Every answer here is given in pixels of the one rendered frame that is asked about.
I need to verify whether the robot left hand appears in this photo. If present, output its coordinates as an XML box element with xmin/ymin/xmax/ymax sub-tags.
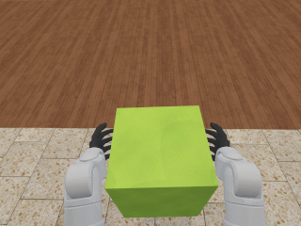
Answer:
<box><xmin>89</xmin><ymin>122</ymin><xmax>114</xmax><ymax>160</ymax></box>

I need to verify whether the robot right hand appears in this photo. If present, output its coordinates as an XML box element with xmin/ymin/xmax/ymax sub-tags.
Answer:
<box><xmin>205</xmin><ymin>122</ymin><xmax>230</xmax><ymax>161</ymax></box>

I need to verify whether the left robot forearm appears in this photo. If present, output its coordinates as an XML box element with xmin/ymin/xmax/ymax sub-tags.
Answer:
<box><xmin>64</xmin><ymin>147</ymin><xmax>107</xmax><ymax>226</ymax></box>

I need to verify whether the carton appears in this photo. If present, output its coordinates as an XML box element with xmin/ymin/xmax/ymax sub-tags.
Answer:
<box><xmin>104</xmin><ymin>105</ymin><xmax>219</xmax><ymax>218</ymax></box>

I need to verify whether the right robot forearm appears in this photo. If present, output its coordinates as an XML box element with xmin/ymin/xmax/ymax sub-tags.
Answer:
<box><xmin>214</xmin><ymin>146</ymin><xmax>266</xmax><ymax>226</ymax></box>

